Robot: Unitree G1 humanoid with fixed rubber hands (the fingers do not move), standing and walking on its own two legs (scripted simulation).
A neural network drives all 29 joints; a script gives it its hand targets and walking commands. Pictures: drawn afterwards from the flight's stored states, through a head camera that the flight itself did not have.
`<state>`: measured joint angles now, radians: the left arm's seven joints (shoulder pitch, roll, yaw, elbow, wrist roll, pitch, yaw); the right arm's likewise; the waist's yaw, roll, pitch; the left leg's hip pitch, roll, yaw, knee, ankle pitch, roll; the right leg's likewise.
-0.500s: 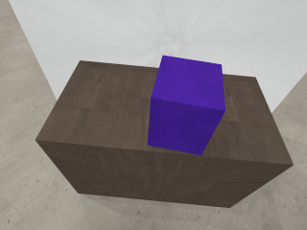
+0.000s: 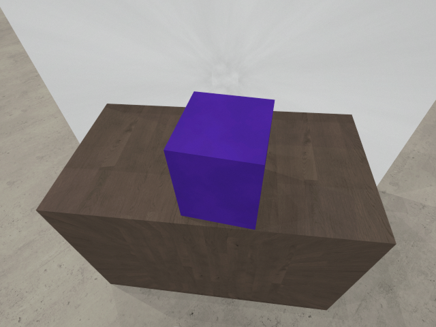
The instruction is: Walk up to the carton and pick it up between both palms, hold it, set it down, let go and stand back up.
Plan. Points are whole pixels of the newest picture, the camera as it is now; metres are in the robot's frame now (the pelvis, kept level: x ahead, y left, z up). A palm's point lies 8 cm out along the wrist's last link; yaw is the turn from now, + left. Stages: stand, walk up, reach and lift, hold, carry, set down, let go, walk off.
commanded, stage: walk up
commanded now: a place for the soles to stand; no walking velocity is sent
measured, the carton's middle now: (224, 161) +0.50 +0.01 -0.02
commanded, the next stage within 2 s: reach and lift in 1.54 s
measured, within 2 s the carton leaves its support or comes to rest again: neither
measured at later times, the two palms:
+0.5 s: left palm out of the picture +0.03 +0.31 -0.14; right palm out of the picture +0.06 -0.20 -0.13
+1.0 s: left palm out of the picture +0.07 +0.30 -0.14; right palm out of the picture -0.03 -0.17 -0.14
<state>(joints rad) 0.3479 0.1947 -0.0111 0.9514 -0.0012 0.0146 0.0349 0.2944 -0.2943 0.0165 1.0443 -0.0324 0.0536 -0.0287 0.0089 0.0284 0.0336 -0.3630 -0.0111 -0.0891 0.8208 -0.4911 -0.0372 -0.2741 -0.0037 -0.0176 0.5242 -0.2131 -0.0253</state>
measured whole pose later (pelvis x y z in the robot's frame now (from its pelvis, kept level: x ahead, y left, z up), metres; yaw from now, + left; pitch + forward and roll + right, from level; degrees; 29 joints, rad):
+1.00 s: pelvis +0.02 +0.07 +0.00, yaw -11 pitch -1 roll +1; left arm 0.31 0.20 -0.05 1.05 0.01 -0.03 0.03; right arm 0.27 -0.22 0.05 1.10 -0.01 0.01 -0.01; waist 0.00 -0.02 0.04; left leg -0.14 0.00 0.17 0.41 -0.25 0.04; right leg -0.20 -0.02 0.07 0.48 -0.26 0.02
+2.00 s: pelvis -0.01 +0.04 -0.02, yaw -9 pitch -1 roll -1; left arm 0.08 0.28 0.07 0.44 0.15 0.64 -0.13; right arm 0.08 -0.20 -0.01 0.64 0.09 0.25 -0.02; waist -0.02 -0.03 0.12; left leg -0.32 0.07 0.07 0.69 -0.34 -0.02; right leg -0.31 0.02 -0.05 0.66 -0.33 -0.03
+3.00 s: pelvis +0.02 +0.05 +0.01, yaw -9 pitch -2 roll +0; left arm 0.06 0.26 0.01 0.74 -0.10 -0.14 -0.04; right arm 0.10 -0.13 0.00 0.81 0.10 -0.30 -0.02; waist 0.01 -0.02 0.03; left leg -0.16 0.03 0.09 0.45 -0.27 0.00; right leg -0.15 0.00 -0.04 0.43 -0.25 -0.01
